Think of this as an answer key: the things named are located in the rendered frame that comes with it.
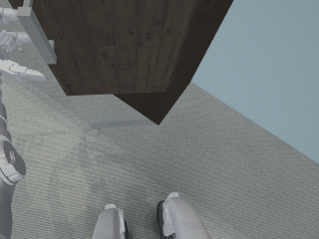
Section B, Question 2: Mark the robot left hand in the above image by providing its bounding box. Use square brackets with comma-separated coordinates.
[0, 7, 47, 83]

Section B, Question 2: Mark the left robot shin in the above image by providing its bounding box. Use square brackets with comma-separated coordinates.
[105, 203, 126, 239]

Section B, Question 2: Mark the right robot thigh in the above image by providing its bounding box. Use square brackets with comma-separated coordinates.
[162, 196, 212, 239]

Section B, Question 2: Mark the handle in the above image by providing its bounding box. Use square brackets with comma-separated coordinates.
[16, 0, 57, 65]

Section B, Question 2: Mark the left robot forearm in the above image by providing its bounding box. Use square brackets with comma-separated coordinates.
[0, 79, 12, 144]

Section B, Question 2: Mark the left robot upper arm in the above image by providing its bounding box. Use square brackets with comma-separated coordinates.
[0, 139, 27, 239]

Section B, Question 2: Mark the cupboard door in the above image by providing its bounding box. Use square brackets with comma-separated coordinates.
[8, 0, 198, 97]

